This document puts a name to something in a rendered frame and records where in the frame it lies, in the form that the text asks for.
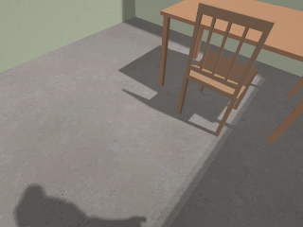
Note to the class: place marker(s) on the chair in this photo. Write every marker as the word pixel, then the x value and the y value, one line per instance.
pixel 216 72

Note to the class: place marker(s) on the table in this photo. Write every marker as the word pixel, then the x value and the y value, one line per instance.
pixel 285 37

